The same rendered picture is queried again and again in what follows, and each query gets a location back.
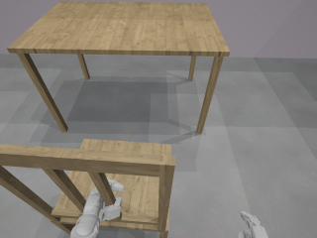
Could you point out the table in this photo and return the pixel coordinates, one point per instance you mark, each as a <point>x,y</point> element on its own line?
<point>122,28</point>

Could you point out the left robot forearm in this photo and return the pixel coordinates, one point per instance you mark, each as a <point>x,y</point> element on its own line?
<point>87,226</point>

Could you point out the robot right hand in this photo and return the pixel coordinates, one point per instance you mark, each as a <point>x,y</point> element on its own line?
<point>257,231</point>

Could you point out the robot left hand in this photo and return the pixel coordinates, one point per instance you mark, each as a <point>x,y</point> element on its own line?
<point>96,205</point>

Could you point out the chair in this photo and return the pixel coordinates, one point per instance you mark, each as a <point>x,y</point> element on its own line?
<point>146,171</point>

